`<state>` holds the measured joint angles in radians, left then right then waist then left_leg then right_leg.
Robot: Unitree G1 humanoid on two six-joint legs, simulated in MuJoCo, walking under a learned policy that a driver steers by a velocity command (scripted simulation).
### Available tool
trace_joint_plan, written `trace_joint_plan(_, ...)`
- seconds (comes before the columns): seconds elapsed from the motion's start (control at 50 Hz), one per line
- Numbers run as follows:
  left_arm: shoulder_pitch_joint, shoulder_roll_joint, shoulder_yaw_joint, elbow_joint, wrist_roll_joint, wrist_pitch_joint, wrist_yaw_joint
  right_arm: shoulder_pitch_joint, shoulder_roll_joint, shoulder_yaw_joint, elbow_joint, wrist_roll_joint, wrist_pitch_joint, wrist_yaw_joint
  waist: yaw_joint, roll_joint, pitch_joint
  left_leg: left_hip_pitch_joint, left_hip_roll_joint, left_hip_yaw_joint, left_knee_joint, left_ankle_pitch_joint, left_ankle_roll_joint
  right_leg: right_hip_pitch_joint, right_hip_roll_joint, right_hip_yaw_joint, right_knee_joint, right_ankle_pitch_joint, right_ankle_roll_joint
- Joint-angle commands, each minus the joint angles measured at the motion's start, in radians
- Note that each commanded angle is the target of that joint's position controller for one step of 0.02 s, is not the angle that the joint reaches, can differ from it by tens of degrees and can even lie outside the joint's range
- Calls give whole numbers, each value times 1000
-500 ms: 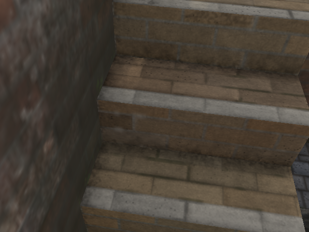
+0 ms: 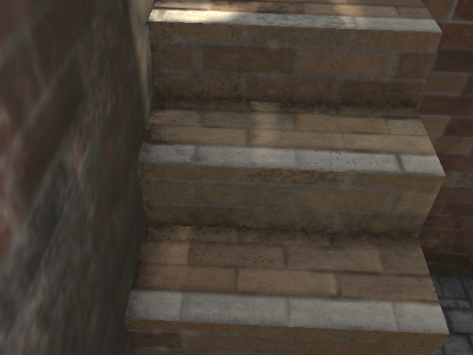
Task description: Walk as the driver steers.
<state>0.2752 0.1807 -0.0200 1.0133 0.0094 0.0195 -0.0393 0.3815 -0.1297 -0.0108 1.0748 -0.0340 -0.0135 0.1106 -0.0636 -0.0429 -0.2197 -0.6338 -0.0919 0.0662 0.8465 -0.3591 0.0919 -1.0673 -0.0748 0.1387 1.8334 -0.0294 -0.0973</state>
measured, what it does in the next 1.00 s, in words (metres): climbs: right foot 0.19 m higher, then left foot 0.19 m higher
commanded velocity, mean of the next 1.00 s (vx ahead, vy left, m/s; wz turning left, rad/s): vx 0.50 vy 0.00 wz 0.00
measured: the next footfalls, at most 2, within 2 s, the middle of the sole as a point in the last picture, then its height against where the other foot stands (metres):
right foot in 0.40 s outside the picture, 0.19 m higher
left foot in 0.94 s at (270, 272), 0.19 m higher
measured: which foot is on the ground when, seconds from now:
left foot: down 0.00-0.46, up 0.48-0.92, down 0.94-1.00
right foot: up 0.00-0.38, down 0.40-0.96, up 0.98-1.00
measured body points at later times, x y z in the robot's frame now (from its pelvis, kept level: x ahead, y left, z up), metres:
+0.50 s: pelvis +0.21 -0.13 +0.10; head +0.20 -0.14 +0.55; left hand +0.44 +0.06 +0.02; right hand +0.16 -0.36 -0.06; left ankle +0.07 +0.05 -0.56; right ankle +0.26 -0.23 -0.50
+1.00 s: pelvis +0.44 -0.14 +0.32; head +0.46 -0.18 +0.76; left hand +0.35 +0.11 +0.20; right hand +0.61 -0.34 +0.19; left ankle +0.55 -0.09 -0.31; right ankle +0.31 -0.24 -0.34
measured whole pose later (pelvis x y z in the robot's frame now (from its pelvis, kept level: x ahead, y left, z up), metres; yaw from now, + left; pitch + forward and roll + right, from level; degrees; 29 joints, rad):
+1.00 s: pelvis +0.44 -0.14 +0.32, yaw +1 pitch +0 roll +3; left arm 0.53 0.18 0.07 1.06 0.00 -0.15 -0.01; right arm 0.09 -0.13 0.02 0.74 0.00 0.04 -0.11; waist -0.01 0.03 0.05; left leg -0.77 -0.09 0.19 1.20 -0.47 0.16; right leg -0.26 -0.03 0.02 1.04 0.07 -0.08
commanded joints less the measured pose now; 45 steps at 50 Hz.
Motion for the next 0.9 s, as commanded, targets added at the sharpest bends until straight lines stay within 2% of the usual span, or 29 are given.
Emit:
trace_joint_plan(0.02, -88, 17, -11, -100, -34, -15, 3, -78, -75, -14, -73, -3, -53, 26, 22, 180, 102, 41, 231, -318, -480, -51, 132, -140, -23, -136, 218, -185, 45)
trace_joint_plan(0.08, -163, -26, -19, -121, -20, -25, 0, 138, -55, -4, 7, -55, -45, 8, -33, 171, 151, 208, 253, -424, -476, -203, 111, -415, -8, -98, 480, -181, -13)
trace_joint_plan(0.1, -191, -26, -26, -149, 4, -23, 3, 197, -23, 9, 33, -57, -48, 8, -25, 147, 174, 287, 262, -432, -465, -199, 97, -501, -19, -84, 453, -164, -47)
trace_joint_plan(0.22, -346, 50, -21, -221, 13, 8, 40, 280, -48, 23, 18, -54, -83, 49, -26, 157, 224, 351, 354, -429, -605, -88, 144, -592, -143, -126, 49, -103, 11)
trace_joint_plan(0.26, -541, 24, -27, -309, 16, 23, 33, 229, -88, 9, 7, -27, -69, 73, -30, 171, 260, 99, 373, -361, -734, -91, 143, -252, -118, -213, -136, -385, -19)
trace_joint_plan(0.28, -516, -13, -31, -301, 27, 16, 14, 194, -77, 17, -13, -8, -78, 75, -14, 209, 258, 99, 371, -288, -759, 21, 121, -144, -101, -260, -89, -384, -19)
trace_joint_plan(0.3, -432, -14, -32, -275, 15, 1, 15, 210, -93, 26, 9, -38, -83, 74, 17, 240, 243, 153, 371, -248, -746, 141, 113, -124, -92, -199, 15, -281, -60)
trace_joint_plan(0.32, -439, 15, -29, -282, 25, -10, 14, 197, -98, 26, 3, -34, -92, 64, 21, 227, 234, 338, 380, -217, -719, 290, 96, -207, -78, -191, -78, -403, -72)
trace_joint_plan(0.36, -469, 32, -42, -333, 0, -44, -1, 148, -189, 3, 4, -27, -116, 43, 51, 251, 150, 446, 398, -203, -682, 976, 140, 11, 24, -279, -308, -649, -92)
trace_joint_plan(0.4, -361, 27, -44, -299, -5, -45, -21, 155, -275, -35, 29, -10, -132, 33, 96, 295, 0, 641, 373, -132, -495, 1549, 108, 235, 79, -296, -550, -490, -81)
trace_joint_plan(0.42, -277, 53, -36, -266, -7, -50, -25, 253, -248, -42, 67, -30, -138, 42, 82, 207, -105, 498, 300, -73, -343, 1556, 60, 470, 52, -194, -534, -165, -138)
trace_joint_plan(0.44, -175, 135, -15, -251, 0, -33, -31, 318, -217, -39, 95, -54, -134, 52, 119, 20, -171, 275, 228, -127, -171, 1314, 50, 702, 3, 39, -727, -174, -199)
trace_joint_plan(0.46, 135, 118, 48, -221, 74, -48, 13, 58, -137, -34, -97, 98, -146, -96, 236, -170, -109, 10, 250, -47, 134, 1136, 70, 925, -154, 345, -891, -603, -191)
trace_joint_plan(0.48, 135, 288, 34, -142, 33, -17, 16, 83, -132, -40, 32, -42, -90, 26, 303, -365, -141, -166, -3, -286, 613, 420, 2, 804, -189, 782, -1415, -540, -306)
trace_joint_plan(0.5, 88, 240, 97, -142, 18, -40, 7, -148, -108, -55, -233, -2, -94, -119, 195, -175, -17, -252, 28, -294, 1097, 280, -6, 860, -224, 699, -1357, -707, -159)
trace_joint_plan(0.52, 41, 200, 88, -100, 10, -59, 20, -238, -49, -30, -303, -4, -81, -170, 152, -98, 97, -382, 54, -284, 1244, 310, -1, 772, -202, 585, -1360, -709, -98)
trace_joint_plan(0.54, 9, 141, 88, -66, 21, -88, 23, -260, -11, -16, -360, 6, -87, -201, 118, -119, 219, -532, 38, -277, 1398, 288, 0, 731, -200, 498, -1343, -692, -63)
trace_joint_plan(0.56, 41, 22, 60, -12, 12, -109, 19, -259, 22, -3, -391, 12, -82, -213, 79, -42, 304, -614, 33, -289, 1480, 251, 4, 667, -202, 418, -1329, -621, -41)
trace_joint_plan(0.58, 30, -35, 48, 2, 17, -130, 8, -208, 27, 3, -396, 9, -70, -215, 30, -1, 314, -600, 43, -307, 1470, 277, 6, 636, -181, 314, -1339, -596, 2)
trace_joint_plan(0.62, 39, -55, 36, 10, 5, -170, 3, -149, 26, 8, -396, 8, -49, -217, -26, 70, 337, -576, 52, -304, 1350, 339, -7, 603, -178, 195, -1392, -374, 70)
trace_joint_plan(0.68, 137, 33, 46, 41, 12, -215, -8, -215, 15, 1, -412, 71, -14, -234, 15, 57, 340, -637, -17, -192, 1442, 289, -22, 700, -183, 71, -1493, 8, 75)
trace_joint_plan(0.74, 270, 53, 42, 78, -2, -208, -11, -364, 58, 21, -482, 88, -14, -234, 64, 24, 372, -865, -37, -166, 1509, 169, 22, 902, -130, -64, -1498, 21, 91)
trace_joint_plan(0.76, 299, 36, 42, 82, -12, -195, -12, -413, 62, 30, -515, 77, -14, -227, 59, 45, 378, -791, -24, -114, 1321, 192, 28, 869, -83, -142, -1509, 31, 152)
trace_joint_plan(0.8, 396, 56, 44, 93, -7, -189, 8, -511, 42, 30, -566, 78, 13, -208, 104, -12, 341, -735, -19, 40, 1221, 189, 19, 904, -90, -139, -1587, 239, 131)
trace_joint_plan(0.82, 392, 80, 57, 81, -20, -175, 35, -559, 33, 38, -593, 100, 32, -199, 94, -62, 362, -629, 29, 125, 1049, 124, 13, 860, -130, -166, -1730, 463, 100)
trace_joint_plan(0.84, 404, 80, 63, 113, -13, -172, 63, -504, 58, 49, -595, 99, 53, -209, 61, -143, 320, -540, 69, 161, 989, 108, 33, 917, -127, -186, -1739, 647, 61)
trace_joint_plan(0.86, 321, 91, 67, 79, -38, -186, 73, -428, 3, 42, -566, 112, 62, -216, 5, -56, 237, -212, 45, 243, 718, 99, 62, 840, -79, -318, -1709, 1102, 61)
trace_joint_plan(0.88, 296, 187, 85, 42, -48, -210, 89, -409, -1, 42, -565, 117, 55, -218, -11, -143, 162, -13, 38, 209, 499, 37, 62, 871, -142, -265, -1666, 1518, 17)
trace_joint_plan(0.9, 282, 257, 110, 53, -45, -225, 97, -196, -39, 16, -474, 104, 65, -237, -112, -238, -5, 129, 4, 162, 489, -79, 75, 1022, -232, -235, -1496, 1816, 2)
